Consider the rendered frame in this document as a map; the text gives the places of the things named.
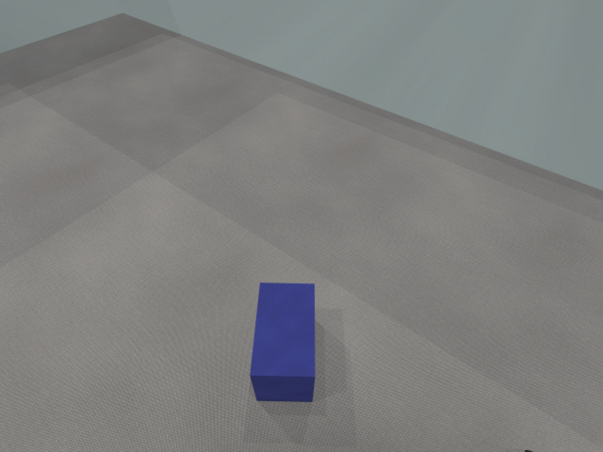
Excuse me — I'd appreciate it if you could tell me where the carton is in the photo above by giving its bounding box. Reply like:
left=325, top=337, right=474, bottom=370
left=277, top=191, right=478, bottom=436
left=250, top=282, right=316, bottom=402

